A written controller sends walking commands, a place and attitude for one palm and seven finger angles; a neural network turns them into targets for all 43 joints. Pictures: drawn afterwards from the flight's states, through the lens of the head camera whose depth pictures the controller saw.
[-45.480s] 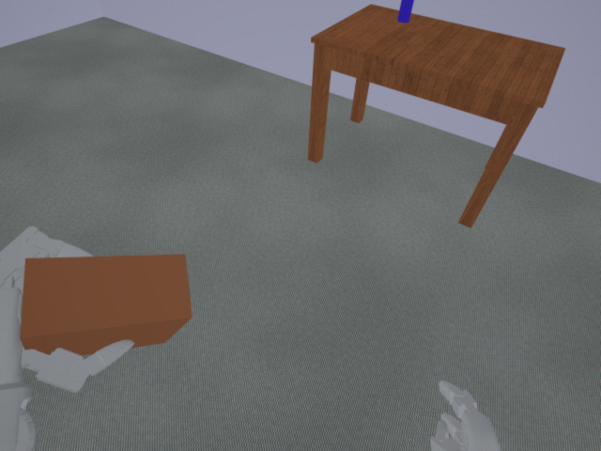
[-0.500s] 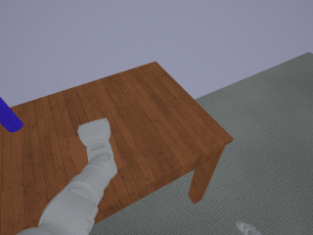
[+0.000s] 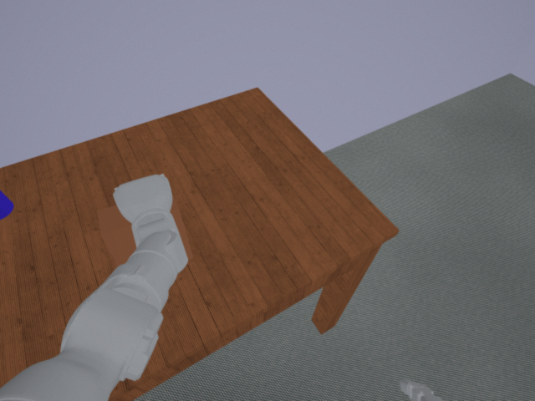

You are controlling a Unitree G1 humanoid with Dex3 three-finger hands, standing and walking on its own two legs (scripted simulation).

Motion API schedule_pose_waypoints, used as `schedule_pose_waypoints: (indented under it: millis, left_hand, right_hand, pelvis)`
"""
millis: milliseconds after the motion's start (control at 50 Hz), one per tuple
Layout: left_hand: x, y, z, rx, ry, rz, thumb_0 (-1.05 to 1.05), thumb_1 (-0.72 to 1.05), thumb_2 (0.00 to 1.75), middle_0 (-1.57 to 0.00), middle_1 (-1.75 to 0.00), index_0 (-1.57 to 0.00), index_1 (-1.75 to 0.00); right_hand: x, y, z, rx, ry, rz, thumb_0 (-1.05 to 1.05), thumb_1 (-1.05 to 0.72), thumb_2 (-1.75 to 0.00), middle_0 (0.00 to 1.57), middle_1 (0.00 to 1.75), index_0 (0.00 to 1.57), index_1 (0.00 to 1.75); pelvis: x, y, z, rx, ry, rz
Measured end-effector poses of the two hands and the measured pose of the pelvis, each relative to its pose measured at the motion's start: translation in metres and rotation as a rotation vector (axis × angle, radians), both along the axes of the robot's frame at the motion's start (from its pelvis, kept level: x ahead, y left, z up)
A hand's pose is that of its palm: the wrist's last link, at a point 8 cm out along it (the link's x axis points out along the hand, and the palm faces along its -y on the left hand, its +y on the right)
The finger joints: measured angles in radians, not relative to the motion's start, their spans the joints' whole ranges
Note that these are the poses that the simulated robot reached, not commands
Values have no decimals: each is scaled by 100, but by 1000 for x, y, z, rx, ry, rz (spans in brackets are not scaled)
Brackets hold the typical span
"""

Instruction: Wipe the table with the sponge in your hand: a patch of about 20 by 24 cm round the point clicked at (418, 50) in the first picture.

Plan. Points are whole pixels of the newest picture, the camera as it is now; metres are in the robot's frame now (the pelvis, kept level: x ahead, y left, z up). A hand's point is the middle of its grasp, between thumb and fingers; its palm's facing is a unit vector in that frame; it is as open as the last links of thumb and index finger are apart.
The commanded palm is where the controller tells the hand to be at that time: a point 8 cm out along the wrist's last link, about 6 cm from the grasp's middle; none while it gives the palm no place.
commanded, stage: wipe forward along the third lane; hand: left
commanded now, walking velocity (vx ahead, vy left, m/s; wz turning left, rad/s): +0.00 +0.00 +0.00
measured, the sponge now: (151, 244) +0.40 +0.22 -0.05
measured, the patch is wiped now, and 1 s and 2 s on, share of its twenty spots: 0.90 0.90 0.90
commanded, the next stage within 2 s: wipe back along the third lane in 0.34 s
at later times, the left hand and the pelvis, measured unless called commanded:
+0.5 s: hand (141, 199) +0.46 +0.24 +0.00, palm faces -0.12 -0.01 -0.99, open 10.7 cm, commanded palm +0.43 +0.21 +0.04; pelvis +0.00 +0.02 -0.01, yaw -1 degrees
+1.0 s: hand (147, 214) +0.43 +0.22 +0.00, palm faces -0.08 -0.02 -1.00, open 10.8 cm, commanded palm +0.38 +0.19 +0.04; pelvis +0.02 +0.03 +0.00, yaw +0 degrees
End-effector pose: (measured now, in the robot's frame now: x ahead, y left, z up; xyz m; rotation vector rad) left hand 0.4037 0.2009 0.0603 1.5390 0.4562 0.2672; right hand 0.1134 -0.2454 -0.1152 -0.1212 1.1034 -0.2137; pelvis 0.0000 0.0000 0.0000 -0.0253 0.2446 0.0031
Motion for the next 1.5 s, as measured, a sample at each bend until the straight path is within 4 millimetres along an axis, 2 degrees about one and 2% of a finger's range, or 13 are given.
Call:
schedule_pose_waypoints:
  millis: [200, 500, 640, 760, 1000, 1160, 1320, 1500]
  left_hand:
    - [18, 13, -1, 5, 6, -8, 1, -56, 103, -70, -130, -69, -130]
    - [42, 29, 0, 15, 4, 4, 1, -56, 103, -70, -130, -69, -130]
    - [37, 26, -4, 38, -20, -39, 1, -55, 103, -68, -133, -67, -132]
    - [26, 24, -3, 17, -37, -30, 0, -53, 103, -65, -136, -64, -135]
    - [8, 14, -2, 5, -35, -47, 0, -53, 103, -64, -137, -63, -136]
    - [-11, 5, -2, -1, -53, -55, 0, -52, 103, -64, -137, -63, -137]
    - [-28, -5, -1, -6, -44, -45, 0, -52, 103, -64, -137, -63, -137]
    - [-49, -16, 0, -13, -45, -58, 0, -52, 103, -64, -137, -63, -137]
  right_hand:
    - [-11, 8, -3, -6, 44, -16, 0, -91, -90, 20, 30, 20, 30]
    - [-41, 18, -8, -11, 110, -46, 0, -91, -90, 20, 30, 20, 30]
    - [-48, 23, -10, 10, 137, -52, 0, -91, -90, 20, 30, 20, 30]
    - [-29, 32, -8, 37, 113, -29, 0, -91, -90, 19, 30, 20, 30]
    - [44, 48, 8, 68, -21, 62, 0, -91, -90, 19, 30, 20, 30]
    - [79, 54, 20, 88, -74, 116, 0, -91, -90, 19, 30, 20, 30]
    - [94, 54, 29, 100, -107, 144, 0, -91, -90, 19, 30, 20, 30]
    - [91, 47, 30, 109, -115, 149, 0, -91, -90, 19, 30, 20, 30]
  pelvis:
    - [5, 11, -2, -11, 26, -2]
    - [5, 24, -6, -26, 66, -6]
    - [10, 29, -6, -29, 67, -12]
    - [15, 32, -2, -28, 42, -8]
    - [25, 32, 4, -22, 2, 3]
    - [30, 28, 7, -17, -38, 13]
    - [29, 22, 10, -9, -76, 20]
    - [23, 13, 12, 0, -105, 19]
